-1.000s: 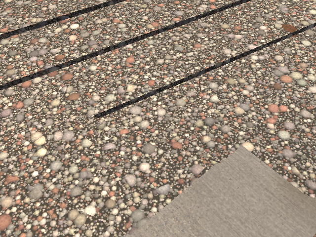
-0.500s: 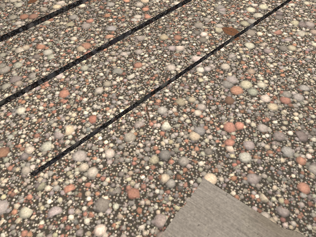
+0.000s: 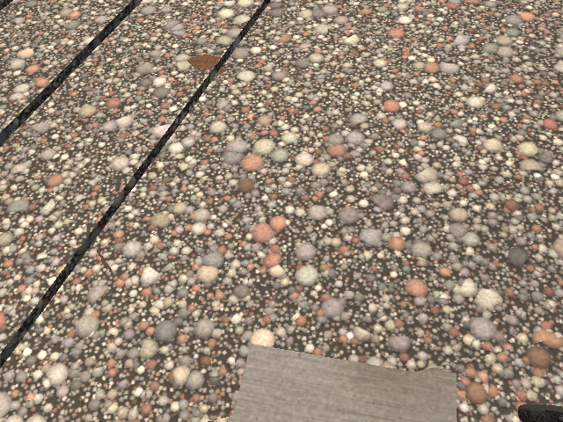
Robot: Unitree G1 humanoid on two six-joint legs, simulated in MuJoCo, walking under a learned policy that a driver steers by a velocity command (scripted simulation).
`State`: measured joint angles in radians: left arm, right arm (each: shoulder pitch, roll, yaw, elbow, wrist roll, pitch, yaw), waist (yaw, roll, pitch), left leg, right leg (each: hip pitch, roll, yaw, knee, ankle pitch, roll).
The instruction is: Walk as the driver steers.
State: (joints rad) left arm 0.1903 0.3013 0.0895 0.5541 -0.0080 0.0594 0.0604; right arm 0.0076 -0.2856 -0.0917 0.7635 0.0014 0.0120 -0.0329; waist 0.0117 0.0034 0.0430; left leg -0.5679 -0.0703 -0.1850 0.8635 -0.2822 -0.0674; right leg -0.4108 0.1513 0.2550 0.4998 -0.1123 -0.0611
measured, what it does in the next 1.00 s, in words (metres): steps on the spot, turning right: left foot, then right foot 0.04 m higher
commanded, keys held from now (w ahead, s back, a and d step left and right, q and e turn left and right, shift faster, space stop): e+shift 0.52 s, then q+shift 0.48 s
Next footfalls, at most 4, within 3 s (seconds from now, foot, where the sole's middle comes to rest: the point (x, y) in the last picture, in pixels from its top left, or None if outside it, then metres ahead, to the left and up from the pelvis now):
0.16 left None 0.12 0.14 -0.77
0.62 right None -0.03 -0.11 -0.74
1.06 left None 0.10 0.09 -0.77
1.50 right None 0.40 -0.16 -0.77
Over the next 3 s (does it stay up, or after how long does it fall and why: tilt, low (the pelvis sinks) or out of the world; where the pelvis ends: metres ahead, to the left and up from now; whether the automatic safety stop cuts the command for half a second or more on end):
stays up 1.26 -0.42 -0.04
